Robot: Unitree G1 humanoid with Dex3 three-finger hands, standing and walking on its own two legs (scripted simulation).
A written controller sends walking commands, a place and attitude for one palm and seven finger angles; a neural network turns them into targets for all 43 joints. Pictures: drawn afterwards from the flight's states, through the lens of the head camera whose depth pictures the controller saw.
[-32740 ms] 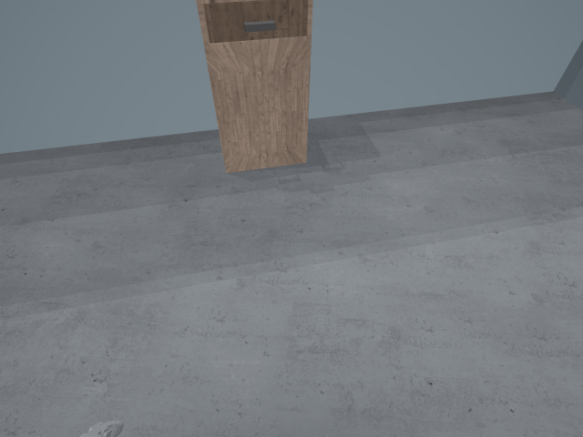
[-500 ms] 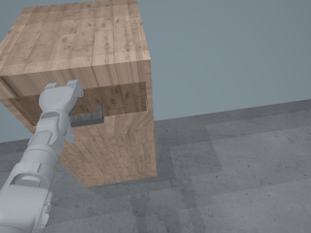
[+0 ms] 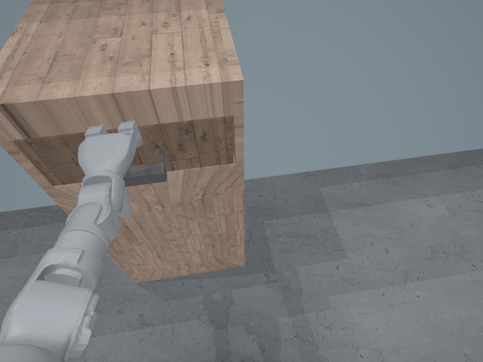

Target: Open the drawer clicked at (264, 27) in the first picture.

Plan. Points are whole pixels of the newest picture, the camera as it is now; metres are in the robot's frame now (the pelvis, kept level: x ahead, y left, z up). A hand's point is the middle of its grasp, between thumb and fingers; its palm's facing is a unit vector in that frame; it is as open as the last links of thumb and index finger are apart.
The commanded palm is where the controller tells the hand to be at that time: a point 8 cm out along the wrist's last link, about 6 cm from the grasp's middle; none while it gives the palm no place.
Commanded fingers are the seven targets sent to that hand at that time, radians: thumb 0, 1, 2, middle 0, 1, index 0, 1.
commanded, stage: lower the fingers behind the handle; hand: left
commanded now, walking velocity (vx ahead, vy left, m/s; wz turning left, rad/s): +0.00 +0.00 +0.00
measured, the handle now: (135, 166) +0.48 +0.23 +0.01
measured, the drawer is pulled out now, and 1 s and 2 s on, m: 0.00 0.00 0.00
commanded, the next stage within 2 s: close the thumb around the handle in 1.02 s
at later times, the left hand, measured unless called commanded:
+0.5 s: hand (133, 182) +0.44 +0.23 +0.01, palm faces +0.02 +0.00 -1.00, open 13.7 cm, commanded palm +0.42 +0.22 +0.06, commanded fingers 0.00 -0.50 0.30 -0.30 -1.20 -0.30 -1.20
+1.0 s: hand (133, 187) +0.44 +0.23 +0.00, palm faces +0.02 -0.02 -1.00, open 13.7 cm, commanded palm +0.42 +0.23 +0.05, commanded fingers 0.00 -0.50 0.30 -0.30 -1.20 -0.30 -1.20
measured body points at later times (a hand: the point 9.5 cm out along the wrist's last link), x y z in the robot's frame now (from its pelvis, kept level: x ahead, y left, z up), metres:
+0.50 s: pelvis -0.01 -0.01 -0.01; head +0.07 -0.02 +0.43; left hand +0.43 +0.22 +0.07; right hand +0.03 -0.28 -0.15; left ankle +0.01 +0.09 -0.71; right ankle -0.03 -0.13 -0.71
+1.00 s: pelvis -0.01 -0.01 -0.02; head +0.08 -0.01 +0.42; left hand +0.43 +0.23 +0.05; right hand +0.04 -0.29 -0.15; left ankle +0.01 +0.09 -0.71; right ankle -0.03 -0.13 -0.71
